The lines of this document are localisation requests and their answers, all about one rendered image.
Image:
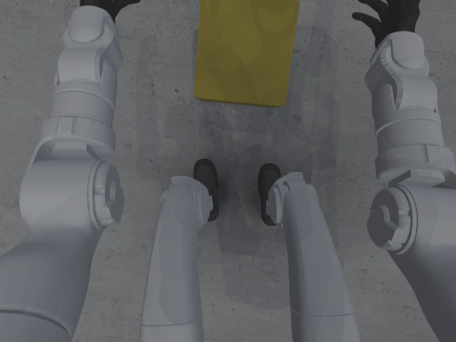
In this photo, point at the right robot foot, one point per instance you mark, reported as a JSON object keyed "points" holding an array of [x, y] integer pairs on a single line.
{"points": [[268, 175]]}

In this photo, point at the left robot forearm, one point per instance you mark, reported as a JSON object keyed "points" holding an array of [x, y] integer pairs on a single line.
{"points": [[80, 124]]}

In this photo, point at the right robot upper arm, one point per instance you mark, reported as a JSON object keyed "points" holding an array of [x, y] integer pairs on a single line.
{"points": [[417, 226]]}

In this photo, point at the carton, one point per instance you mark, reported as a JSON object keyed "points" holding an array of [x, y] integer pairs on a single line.
{"points": [[245, 50]]}

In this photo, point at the robot left thigh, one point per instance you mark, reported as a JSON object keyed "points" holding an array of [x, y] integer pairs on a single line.
{"points": [[171, 308]]}

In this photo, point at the right robot forearm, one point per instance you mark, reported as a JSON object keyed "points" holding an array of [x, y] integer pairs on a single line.
{"points": [[411, 149]]}

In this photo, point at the left robot upper arm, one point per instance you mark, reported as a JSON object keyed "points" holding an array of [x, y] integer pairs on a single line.
{"points": [[44, 279]]}

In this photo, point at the robot right hand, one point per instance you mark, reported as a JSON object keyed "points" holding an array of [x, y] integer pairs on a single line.
{"points": [[398, 15]]}

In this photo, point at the robot left hand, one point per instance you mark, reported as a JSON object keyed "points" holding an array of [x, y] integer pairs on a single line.
{"points": [[111, 6]]}

